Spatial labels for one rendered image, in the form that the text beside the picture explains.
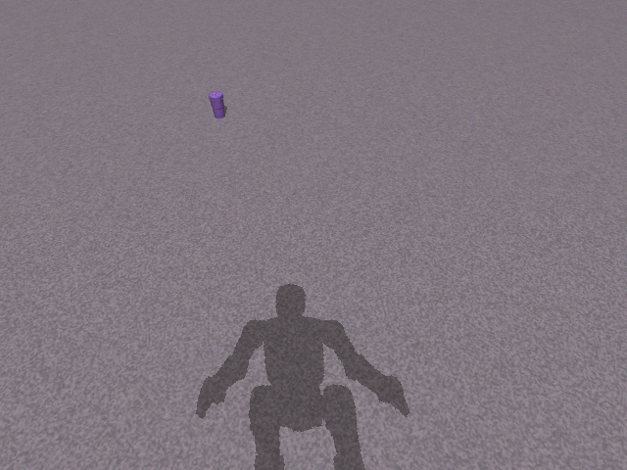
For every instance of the cup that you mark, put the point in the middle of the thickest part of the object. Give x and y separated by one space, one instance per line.
216 99

